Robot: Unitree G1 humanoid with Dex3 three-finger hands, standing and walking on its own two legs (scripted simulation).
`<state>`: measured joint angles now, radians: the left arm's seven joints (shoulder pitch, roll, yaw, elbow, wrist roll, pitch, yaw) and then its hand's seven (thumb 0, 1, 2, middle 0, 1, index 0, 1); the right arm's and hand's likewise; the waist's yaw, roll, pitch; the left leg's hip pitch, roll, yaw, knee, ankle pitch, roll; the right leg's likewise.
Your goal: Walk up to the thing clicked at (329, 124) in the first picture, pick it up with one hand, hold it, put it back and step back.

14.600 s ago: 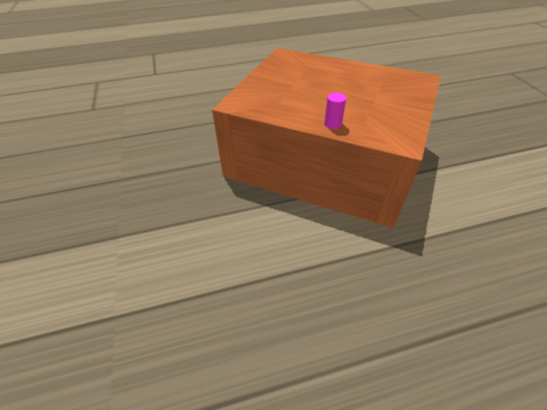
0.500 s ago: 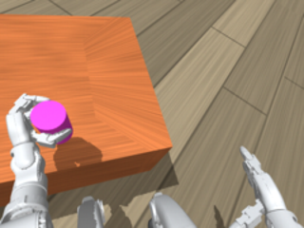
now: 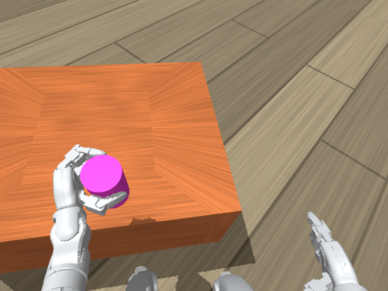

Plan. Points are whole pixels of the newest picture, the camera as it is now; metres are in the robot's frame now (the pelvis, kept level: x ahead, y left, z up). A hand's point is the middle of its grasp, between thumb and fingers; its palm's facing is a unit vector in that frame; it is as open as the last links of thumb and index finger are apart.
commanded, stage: lift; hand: left
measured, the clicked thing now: (107, 183) +0.37 +0.17 -0.02
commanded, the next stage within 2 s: hold in 0.64 s
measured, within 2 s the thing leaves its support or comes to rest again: neither
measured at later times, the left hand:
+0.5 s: hand (100, 180) +0.34 +0.16 +0.06, palm faces +0.16 -0.99 -0.02, open 10.9 cm
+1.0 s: hand (98, 172) +0.34 +0.16 +0.08, palm faces +0.16 -0.99 -0.01, open 10.9 cm
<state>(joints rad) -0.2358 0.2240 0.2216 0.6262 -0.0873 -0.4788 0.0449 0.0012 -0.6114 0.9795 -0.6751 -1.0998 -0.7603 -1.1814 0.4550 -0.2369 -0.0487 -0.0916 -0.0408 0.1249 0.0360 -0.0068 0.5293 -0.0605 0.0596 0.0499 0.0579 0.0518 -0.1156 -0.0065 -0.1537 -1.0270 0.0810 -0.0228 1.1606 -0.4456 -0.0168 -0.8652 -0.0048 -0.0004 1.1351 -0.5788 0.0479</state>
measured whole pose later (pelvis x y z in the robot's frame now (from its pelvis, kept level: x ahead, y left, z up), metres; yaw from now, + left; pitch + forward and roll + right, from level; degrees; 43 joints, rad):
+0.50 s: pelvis +0.00 -0.01 +0.02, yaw +0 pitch +13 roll -1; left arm -0.11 0.17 0.16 0.43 -0.11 -0.38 0.04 0.00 -0.61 0.98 -0.68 -1.10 -0.76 -1.18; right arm 0.45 -0.23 -0.05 -0.01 -0.02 0.13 0.00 -0.01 0.54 -0.06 0.06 0.05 0.06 0.05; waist -0.06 -0.01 -0.11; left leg -0.85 0.07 0.01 1.02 -0.39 -0.02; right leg -0.71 -0.02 0.02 1.02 -0.53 0.04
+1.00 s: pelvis +0.02 -0.01 +0.04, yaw +0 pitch +11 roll -1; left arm -0.05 0.16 0.14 0.30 -0.13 -0.29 0.05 0.00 -0.61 0.98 -0.67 -1.10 -0.76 -1.18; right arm 0.43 -0.23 -0.06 0.06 -0.01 0.11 -0.01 -0.01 0.53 -0.06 0.06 0.05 0.05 0.05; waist -0.05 -0.01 -0.11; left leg -0.75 0.07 0.02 0.95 -0.39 -0.02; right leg -0.62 -0.02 0.02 0.94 -0.52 0.04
